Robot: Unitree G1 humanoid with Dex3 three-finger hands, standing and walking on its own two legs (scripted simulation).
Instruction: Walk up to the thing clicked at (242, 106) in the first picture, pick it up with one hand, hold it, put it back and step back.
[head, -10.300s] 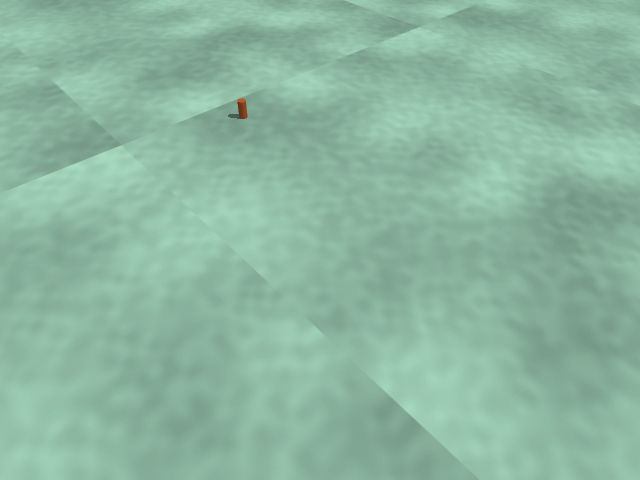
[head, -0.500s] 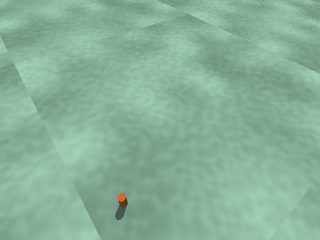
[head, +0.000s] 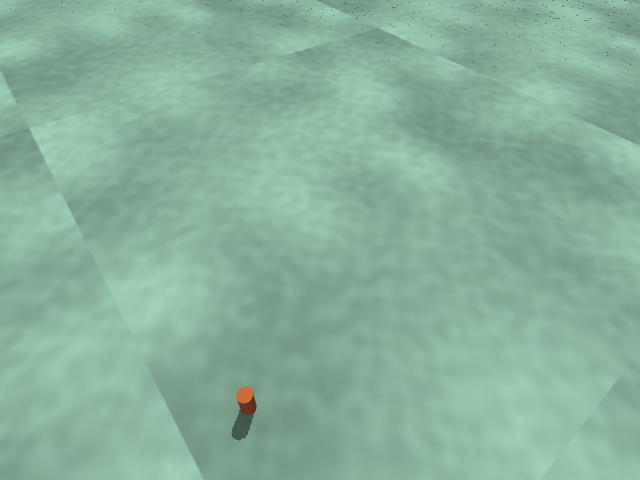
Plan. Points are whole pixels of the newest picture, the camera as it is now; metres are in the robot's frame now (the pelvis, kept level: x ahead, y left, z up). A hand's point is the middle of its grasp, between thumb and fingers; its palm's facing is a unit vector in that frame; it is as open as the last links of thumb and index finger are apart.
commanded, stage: stand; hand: left
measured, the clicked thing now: (246, 401) +0.46 +0.22 -0.73
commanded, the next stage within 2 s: walk up in 0.08 s
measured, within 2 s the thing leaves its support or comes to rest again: neither
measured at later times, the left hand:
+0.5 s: hand out of the picture +0.09 +0.18 -0.16, palm faces +0.00 -0.93 -0.36, open 7.4 cm
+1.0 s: hand out of the picture +0.13 +0.21 -0.16, palm faces +0.04 -0.90 -0.43, open 7.4 cm
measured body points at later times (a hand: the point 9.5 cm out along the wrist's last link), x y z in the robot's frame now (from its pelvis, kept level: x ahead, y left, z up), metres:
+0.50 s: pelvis +0.03 -0.08 -0.02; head +0.06 -0.10 +0.43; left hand +0.09 +0.23 -0.14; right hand +0.07 -0.42 -0.15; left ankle +0.01 +0.07 -0.71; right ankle +0.06 -0.21 -0.75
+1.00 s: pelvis +0.06 -0.07 -0.02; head +0.10 -0.08 +0.42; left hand +0.13 +0.26 -0.13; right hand +0.21 -0.36 -0.15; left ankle +0.07 +0.05 -0.75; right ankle +0.06 -0.20 -0.75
